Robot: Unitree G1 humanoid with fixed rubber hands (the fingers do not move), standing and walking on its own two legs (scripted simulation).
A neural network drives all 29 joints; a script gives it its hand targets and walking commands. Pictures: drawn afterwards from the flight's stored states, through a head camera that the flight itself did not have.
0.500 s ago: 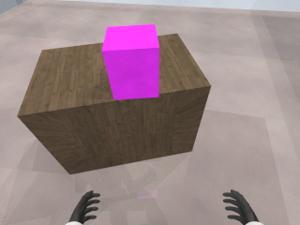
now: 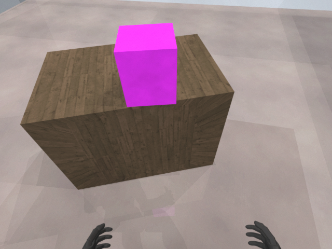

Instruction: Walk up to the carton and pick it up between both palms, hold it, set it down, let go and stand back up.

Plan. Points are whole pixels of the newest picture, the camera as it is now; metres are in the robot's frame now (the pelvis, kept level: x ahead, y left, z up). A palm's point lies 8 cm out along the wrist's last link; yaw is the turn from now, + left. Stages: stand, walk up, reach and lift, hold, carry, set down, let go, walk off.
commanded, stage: stand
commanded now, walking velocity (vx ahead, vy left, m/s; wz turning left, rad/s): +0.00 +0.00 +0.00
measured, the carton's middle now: (148, 66) +0.78 +0.10 +0.01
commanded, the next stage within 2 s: none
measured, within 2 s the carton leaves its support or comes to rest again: neither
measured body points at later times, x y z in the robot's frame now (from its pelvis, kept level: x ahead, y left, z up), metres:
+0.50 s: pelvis +0.00 +0.00 +0.00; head +0.01 +0.00 +0.45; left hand +0.13 +0.23 -0.11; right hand +0.13 -0.23 -0.11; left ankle +0.01 +0.12 -0.72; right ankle +0.01 -0.12 -0.72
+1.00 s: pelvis +0.00 +0.00 +0.01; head +0.01 +0.00 +0.46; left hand +0.11 +0.23 -0.12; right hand +0.12 -0.23 -0.11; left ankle +0.01 +0.12 -0.72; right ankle +0.01 -0.12 -0.72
